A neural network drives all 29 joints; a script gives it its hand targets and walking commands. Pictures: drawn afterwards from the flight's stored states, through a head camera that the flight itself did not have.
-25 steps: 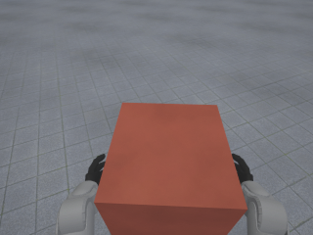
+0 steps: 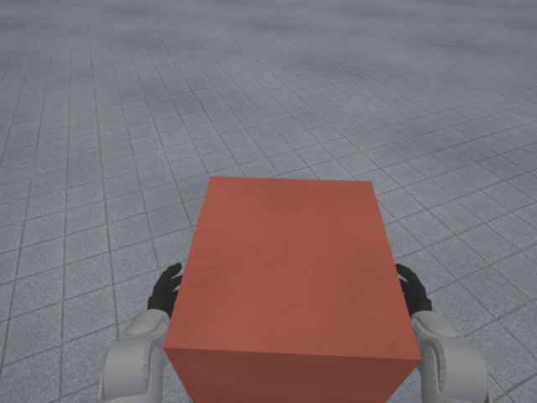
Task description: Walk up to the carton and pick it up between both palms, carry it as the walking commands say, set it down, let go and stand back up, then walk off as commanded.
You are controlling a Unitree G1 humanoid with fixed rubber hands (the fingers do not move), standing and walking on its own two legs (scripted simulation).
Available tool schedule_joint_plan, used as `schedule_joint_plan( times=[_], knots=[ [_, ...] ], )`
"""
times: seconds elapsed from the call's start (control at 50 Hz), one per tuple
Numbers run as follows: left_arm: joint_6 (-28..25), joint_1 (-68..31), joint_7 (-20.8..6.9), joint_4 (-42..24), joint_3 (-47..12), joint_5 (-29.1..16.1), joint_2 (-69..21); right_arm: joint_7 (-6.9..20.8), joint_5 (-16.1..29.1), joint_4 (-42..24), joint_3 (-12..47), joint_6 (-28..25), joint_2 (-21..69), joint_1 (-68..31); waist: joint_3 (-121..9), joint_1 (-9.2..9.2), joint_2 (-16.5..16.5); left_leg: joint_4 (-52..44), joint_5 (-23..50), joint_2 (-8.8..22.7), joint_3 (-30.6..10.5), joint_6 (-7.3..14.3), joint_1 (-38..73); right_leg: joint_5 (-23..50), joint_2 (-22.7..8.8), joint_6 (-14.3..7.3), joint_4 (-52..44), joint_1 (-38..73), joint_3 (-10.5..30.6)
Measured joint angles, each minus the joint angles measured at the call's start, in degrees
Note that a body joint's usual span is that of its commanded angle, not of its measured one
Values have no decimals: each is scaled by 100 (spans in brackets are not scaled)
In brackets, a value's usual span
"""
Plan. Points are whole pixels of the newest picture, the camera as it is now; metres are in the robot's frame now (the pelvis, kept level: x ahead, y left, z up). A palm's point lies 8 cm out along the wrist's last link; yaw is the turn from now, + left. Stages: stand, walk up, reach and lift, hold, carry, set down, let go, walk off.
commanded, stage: carry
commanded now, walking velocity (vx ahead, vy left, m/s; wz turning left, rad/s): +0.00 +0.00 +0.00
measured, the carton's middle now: (286, 302) +0.30 +0.00 -0.01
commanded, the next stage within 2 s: hold in 0.14 s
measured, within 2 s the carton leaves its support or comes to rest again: neither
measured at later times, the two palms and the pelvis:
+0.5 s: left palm (140, 315) +0.26 +0.21 +0.05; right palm (383, 289) +0.29 -0.15 +0.05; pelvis +0.00 +0.00 +0.00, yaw +4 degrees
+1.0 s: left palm (149, 295) +0.29 +0.20 +0.04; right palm (384, 287) +0.30 -0.15 +0.04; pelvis +0.03 +0.01 +0.00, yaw +6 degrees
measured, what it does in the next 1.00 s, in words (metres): stands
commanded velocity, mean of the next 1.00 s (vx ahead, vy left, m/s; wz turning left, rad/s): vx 0.00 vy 0.00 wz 0.00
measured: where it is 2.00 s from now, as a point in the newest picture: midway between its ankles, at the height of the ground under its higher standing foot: outside the picture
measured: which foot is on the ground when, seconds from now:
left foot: down 0.00-1.00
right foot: down 0.00-1.00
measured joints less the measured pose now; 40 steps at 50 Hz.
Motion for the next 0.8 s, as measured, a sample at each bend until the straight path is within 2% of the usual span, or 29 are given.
schedule_joint_plan(
  times=[0.18, 0.26, 0.36, 0.4, 0.54, 0.8],
  knots=[
    [-133, -45, -35, 183, 12, 33, 4, 14, -47, 129, 0, -103, -17, -30, 26, 4, 2, -11, -11, 0, -1, 0, 24, -27, 2, 0, 8, 15, 1],
    [-480, -246, -38, 677, -27, 78, 4, -10, -57, 411, 1, -204, -194, -263, 388, 111, 52, -13, -39, -4, -15, 11, 336, -47, 9, 0, 1, 331, 4],
    [-611, -362, -31, 792, 63, 120, 5, -25, -22, 685, 1, -363, -221, -475, 512, 319, 105, -14, -58, -19, -70, 38, 515, -72, 64, 0, 1, 510, 66],
    [-616, -481, -32, 904, 143, 125, 6, -32, -52, 827, 0, -419, -221, -566, 514, 349, 139, -14, -60, -42, -154, 38, 560, -91, 141, -3, 9, 581, 175],
    [-647, -727, -73, 1245, 276, 108, 63, -58, -185, 1130, 0, -456, -202, -776, 516, 298, 226, -14, -67, -172, -480, 38, 713, -213, 220, -8, 32, 844, 293],
    [-693, -898, -197, 1492, 329, 149, 126, -147, -242, 1217, 0, -471, -156, -811, 583, 230, 241, -45, -146, -178, -503, 38, 757, -290, 232, -6, -8, 896, 301]
  ],
)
